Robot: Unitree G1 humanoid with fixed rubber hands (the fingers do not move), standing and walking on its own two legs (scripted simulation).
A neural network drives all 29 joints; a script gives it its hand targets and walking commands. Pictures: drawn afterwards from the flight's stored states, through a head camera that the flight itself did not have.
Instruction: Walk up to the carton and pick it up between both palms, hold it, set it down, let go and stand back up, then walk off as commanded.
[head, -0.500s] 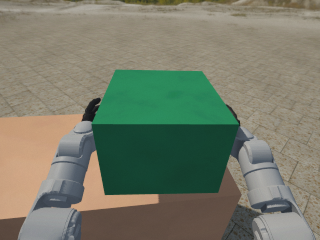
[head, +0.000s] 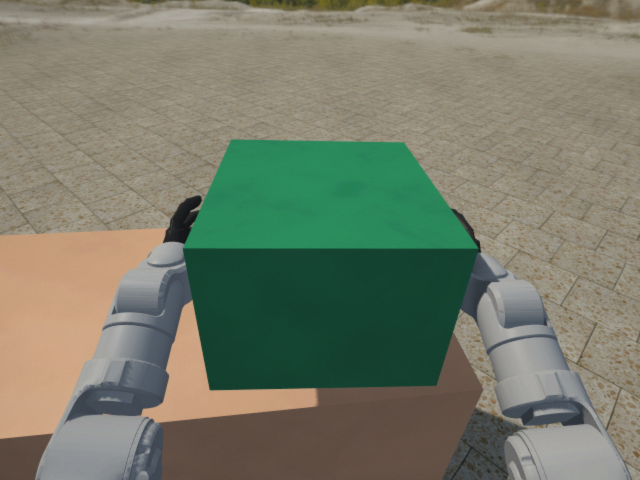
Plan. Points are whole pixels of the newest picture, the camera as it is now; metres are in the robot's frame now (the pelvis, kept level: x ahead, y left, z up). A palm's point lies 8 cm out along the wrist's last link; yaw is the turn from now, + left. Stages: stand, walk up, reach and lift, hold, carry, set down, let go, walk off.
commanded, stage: hold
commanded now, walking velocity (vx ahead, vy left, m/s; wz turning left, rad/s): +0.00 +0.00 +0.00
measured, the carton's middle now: (321, 247) +0.41 +0.01 +0.16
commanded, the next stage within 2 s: set down in 0.24 s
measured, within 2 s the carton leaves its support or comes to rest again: neither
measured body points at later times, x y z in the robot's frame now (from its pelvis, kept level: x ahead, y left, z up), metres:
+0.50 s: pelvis +0.00 +0.00 +0.00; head -0.06 +0.00 +0.45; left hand +0.38 +0.19 +0.17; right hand +0.38 -0.18 +0.16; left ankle +0.06 +0.08 -0.74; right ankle +0.01 -0.14 -0.74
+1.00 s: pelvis +0.02 -0.01 +0.00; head +0.00 -0.01 +0.45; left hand +0.42 +0.18 +0.14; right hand +0.42 -0.18 +0.12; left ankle +0.06 +0.08 -0.74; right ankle +0.01 -0.14 -0.74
